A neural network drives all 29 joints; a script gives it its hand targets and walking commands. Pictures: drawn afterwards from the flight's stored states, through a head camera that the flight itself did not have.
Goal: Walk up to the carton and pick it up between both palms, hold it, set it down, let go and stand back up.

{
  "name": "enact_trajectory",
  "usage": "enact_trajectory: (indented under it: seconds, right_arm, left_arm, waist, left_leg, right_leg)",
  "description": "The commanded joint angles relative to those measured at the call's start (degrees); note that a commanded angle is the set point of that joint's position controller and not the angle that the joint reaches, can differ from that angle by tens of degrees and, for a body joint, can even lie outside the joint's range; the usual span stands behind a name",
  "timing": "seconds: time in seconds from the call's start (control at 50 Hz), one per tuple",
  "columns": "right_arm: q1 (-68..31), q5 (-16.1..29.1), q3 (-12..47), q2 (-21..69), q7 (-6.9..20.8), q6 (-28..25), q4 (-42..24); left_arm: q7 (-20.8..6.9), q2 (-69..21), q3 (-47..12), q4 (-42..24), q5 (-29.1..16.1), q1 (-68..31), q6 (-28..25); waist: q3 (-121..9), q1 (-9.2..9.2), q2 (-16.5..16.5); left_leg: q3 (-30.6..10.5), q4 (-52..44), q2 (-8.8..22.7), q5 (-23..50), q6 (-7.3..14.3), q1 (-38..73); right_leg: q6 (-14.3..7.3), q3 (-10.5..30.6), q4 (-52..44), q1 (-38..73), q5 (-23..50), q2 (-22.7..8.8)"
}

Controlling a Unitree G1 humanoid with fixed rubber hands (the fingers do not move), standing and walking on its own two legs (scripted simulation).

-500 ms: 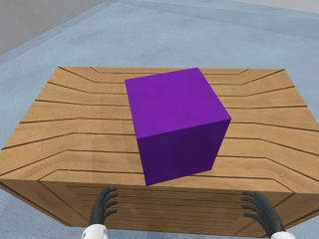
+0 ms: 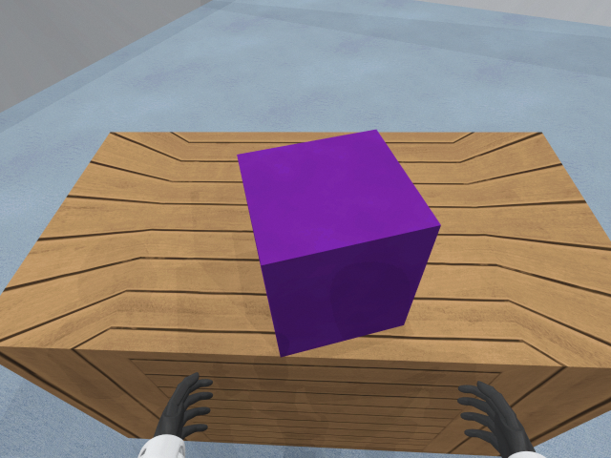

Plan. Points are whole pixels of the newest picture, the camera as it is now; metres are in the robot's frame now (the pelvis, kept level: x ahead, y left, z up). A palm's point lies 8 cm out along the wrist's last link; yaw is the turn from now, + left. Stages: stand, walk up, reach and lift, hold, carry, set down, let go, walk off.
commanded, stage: set down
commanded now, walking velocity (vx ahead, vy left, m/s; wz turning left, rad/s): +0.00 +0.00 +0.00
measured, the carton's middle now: (327, 246) +0.41 +0.02 +0.03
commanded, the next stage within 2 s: let go in 0.50 s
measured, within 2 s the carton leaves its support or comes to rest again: neither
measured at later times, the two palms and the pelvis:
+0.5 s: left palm (164, 434) +0.17 +0.24 -0.08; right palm (508, 454) +0.17 -0.22 -0.09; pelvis +0.02 +0.01 +0.00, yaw +0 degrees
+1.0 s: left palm (163, 434) +0.17 +0.24 -0.09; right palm (505, 452) +0.17 -0.22 -0.09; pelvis +0.02 +0.01 +0.00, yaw +1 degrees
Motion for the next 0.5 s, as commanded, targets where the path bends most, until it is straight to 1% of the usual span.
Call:
enact_trajectory:
  seconds: [0.0,0.02,0.04,0.06,0.08,0.1,0.12,0.14,0.16,0.18,0.2,0.22,0.24,0.26,0.28,0.3,0.32,0.34,0.36,0.38,0.4,0.42,0.44,0.46,0.48]
  right_arm:
    - [-5.8,1.1,-2.4,-6.3,-0.9,-3.3,-12.8]
    - [-4.6,-1.1,-3.5,-7.0,-1.1,-3.1,-7.1]
    - [-3.1,-1.2,-2.5,-6.5,-1.3,-3.0,-5.1]
    - [-4.6,0.3,-4.4,-6.2,-1.2,-4.9,-10.5]
    - [-2.5,-1.0,-2.9,-5.8,-1.3,-4.0,-3.7]
    - [-3.7,-0.7,-2.6,-6.1,-1.3,-4.7,-9.4]
    - [-4.0,-1.1,-2.4,-6.0,-1.2,-4.4,-4.9]
    - [-2.5,-1.9,-2.8,-6.3,-1.6,-4.1,-4.3]
    - [-4.8,-0.1,-3.5,-6.3,-1.4,-4.9,-9.5]
    - [-4.1,-2.9,-2.4,-4.8,-1.6,-2.8,-0.6]
    - [-5.8,-0.4,-4.1,-5.8,-1.5,-5.0,-13.4]
    - [-3.6,-2.6,-3.3,-5.3,-1.6,-3.6,-2.2]
    - [-5.3,-2.6,-3.4,-5.0,-1.5,-3.7,-5.4]
    - [-4.5,-2.0,-3.4,-6.1,-1.4,-4.0,-4.5]
    - [-4.7,-1.9,-3.6,-5.6,-1.7,-4.9,-7.5]
    - [-3.9,-3.4,-4.3,-5.7,-1.7,-4.7,-4.8]
    - [-4.7,-2.4,-4.1,-5.5,-1.7,-4.9,-4.2]
    - [-2.6,-2.7,-3.8,-4.8,-1.6,-5.3,-4.4]
    - [-2.3,-2.5,-4.1,-4.7,-1.7,-5.8,-4.5]
    - [-2.7,-2.1,-4.2,-5.7,-1.6,-6.5,-4.7]
    - [-1.6,-2.0,-3.7,-5.1,-1.5,-6.8,-4.8]
    - [-4.0,-2.2,-3.1,-5.9,-1.6,-6.0,-0.4]
    - [-2.9,-2.1,-3.4,-5.3,-1.6,-6.4,-1.5]
    - [-3.0,-1.4,-4.3,-5.1,-1.5,-8.0,-6.9]
    - [-1.3,-2.4,-3.0,-5.0,-1.4,-6.8,0.2]
  left_arm:
    - [-0.3,7.0,3.1,-13.6,-0.9,-6.0,-3.3]
    - [-0.5,5.8,2.4,-8.5,-0.1,-6.2,-3.0]
    - [-1.2,6.9,2.8,-5.2,1.1,-3.7,-2.6]
    - [-1.1,8.1,3.7,-13.4,-0.8,-5.4,-4.7]
    - [-1.4,6.8,2.2,-4.1,0.7,-3.6,-3.2]
    - [-1.4,7.9,3.4,-9.2,0.3,-4.6,-3.9]
    - [-1.6,6.7,3.3,-3.5,1.0,-3.2,-3.2]
    - [-2.3,7.9,4.1,-3.4,1.0,-2.5,-2.8]
    - [-1.7,8.8,3.6,-9.7,-0.2,-4.9,-3.9]
    - [-2.7,7.2,2.2,0.4,1.3,-5.1,-1.5]
    - [-1.4,9.3,3.4,-14.1,-0.5,-7.7,-4.5]
    - [-2.0,7.8,2.5,-2.1,0.7,-6.0,-3.0]
    - [-1.9,8.4,3.1,-5.6,0.2,-6.3,-2.7]
    - [-1.6,8.1,2.7,-4.1,0.7,-4.9,-2.4]
    - [-1.6,8.2,2.7,-8.9,-0.6,-6.0,-3.3]
    - [-2.0,8.0,3.0,-4.3,1.0,-5.1,-2.9]
    - [-2.1,8.2,3.1,-5.6,0.2,-4.7,-2.9]
    - [-2.4,8.3,3.8,-4.9,0.6,-4.5,-3.3]
    - [-2.4,9.0,3.9,-6.4,1.4,-4.3,-4.4]
    - [-2.3,8.7,4.0,-6.1,1.0,-3.7,-4.8]
    - [-2.3,8.8,3.7,-4.9,1.6,-3.2,-5.0]
    - [-2.3,8.1,3.3,-1.6,2.3,-4.0,-3.6]
    - [-2.5,7.6,3.3,-3.9,2.2,-3.5,-3.4]
    - [-2.1,9.2,4.4,-9.3,1.3,-3.8,-5.0]
    - [-2.3,7.9,3.1,-1.9,2.2,-3.7,-3.8]
  waist:
    - [-11.2,1.62,-2.5]
    - [-9.9,-0.03,-3.4]
    - [-7.2,-0.74,-3.2]
    - [-10.9,0.13,-1.9]
    - [-7.9,-1.81,-0.9]
    - [-10.3,-0.18,-1.6]
    - [-7.8,-1.48,-2.0]
    - [-6.7,-0.62,-2.5]
    - [-8.6,-0.15,-1.6]
    - [-3.6,-1.85,-2.1]
    - [-11.1,-0.38,-1.1]
    - [-6.6,-1.61,-1.9]
    - [-7.8,-1.16,-1.1]
    - [-6.4,-0.97,-0.5]
    - [-10.5,-0.83,-0.5]
    - [-7.6,-1.81,-1.3]
    - [-9.3,-0.85,0.1]
    - [-9.3,-1.35,-1.9]
    - [-9.9,-2.17,-0.1]
    - [-10.2,-1.74,0.8]
    - [-9.8,-2.92,1.1]
    - [-7.8,-1.92,2.8]
    - [-6.2,-2.37,2.2]
    - [-11.5,-1.17,1.1]
    - [-7.1,-2.57,2.2]
  left_leg:
    - [2.0,-2.6,-2.9,10.0,-1.4,-1.1]
    - [1.7,-3.3,-3.1,10.7,-1.3,-0.1]
    - [2.2,-2.5,-3.6,10.3,-1.1,0.0]
    - [1.8,-2.5,-3.5,10.7,-1.1,0.1]
    - [1.9,-2.5,-3.8,10.0,-1.7,0.4]
    - [1.5,-2.6,-3.7,11.7,-0.8,0.0]
    - [1.9,-2.7,-3.3,11.4,-1.3,0.0]
    - [2.2,-2.6,-3.9,10.1,-1.0,-0.5]
    - [1.5,-3.1,-3.0,10.0,-1.0,-0.1]
    - [1.7,-3.3,-3.3,7.0,-0.9,0.3]
    - [2.3,-2.6,-2.6,9.6,-0.9,-0.7]
    - [1.9,-3.2,-3.4,7.7,-0.4,-1.4]
    - [1.5,-3.1,-3.0,8.8,-1.1,-1.3]
    - [1.4,-3.6,-2.7,9.7,-1.2,-1.8]
    - [1.6,-2.8,-3.3,10.2,-1.1,0.3]
    - [1.8,-3.0,-3.2,9.3,-0.6,-0.5]
    - [1.9,-2.5,-2.9,11.6,-1.1,0.8]
    - [1.8,-2.3,-2.9,11.1,-0.7,0.7]
    - [2.0,-1.8,-2.9,13.1,-1.0,1.0]
    - [1.3,-1.7,-3.0,15.1,-1.2,1.1]
    - [1.6,-1.1,-2.9,14.4,-1.4,0.0]
    - [1.0,-1.1,-3.0,13.0,-1.5,0.0]
    - [0.9,-2.2,-2.6,13.9,-1.4,-0.5]
    - [0.9,-1.2,-2.5,16.0,-1.4,1.2]
    - [1.2,-1.1,-3.1,15.5,-1.7,0.4]
  right_leg:
    - [-1.6,0.2,-3.8,5.1,5.9,0.8]
    - [-1.4,-0.5,-3.6,4.2,7.0,1.2]
    - [-1.4,0.0,-3.7,3.5,7.0,0.7]
    - [-1.1,-0.5,-3.2,3.6,6.9,1.0]
    - [-1.7,-0.2,-4.3,2.5,5.4,1.1]
    - [-1.2,-0.8,-4.0,4.7,7.9,0.9]
    - [-1.6,-0.2,-4.3,4.2,7.4,1.6]
    - [-1.0,0.1,-4.8,5.1,7.6,0.7]
    - [-1.2,-0.9,-3.6,3.5,5.7,1.1]
    - [-1.4,-0.5,-5.3,1.3,2.0,0.8]
    - [-1.3,-0.9,-3.6,4.3,5.0,1.4]
    - [-1.5,0.1,-4.9,3.8,4.4,0.9]
    - [-0.6,-1.0,-3.8,4.2,4.5,1.2]
    - [-1.1,-1.4,-3.9,4.1,4.6,1.6]
    - [-0.7,-1.3,-3.5,4.1,5.7,1.1]
    - [-0.6,-1.3,-4.5,4.1,5.9,1.4]
    - [-1.2,-1.5,-3.5,4.2,7.5,1.1]
    - [-0.9,-1.4,-4.0,3.8,7.2,1.5]
    - [-1.1,-1.3,-3.3,4.3,9.6,2.0]
    - [-1.1,-1.7,-2.9,5.0,10.2,2.1]
    - [-1.4,-1.4,-2.8,5.4,10.0,2.0]
    - [-1.4,-1.4,-3.3,5.0,8.1,1.7]
    - [-1.4,-2.0,-3.8,4.6,7.8,1.9]
    - [-1.4,-2.4,-3.2,6.1,11.0,2.0]
    - [-1.3,-1.4,-3.1,4.5,10.2,1.9]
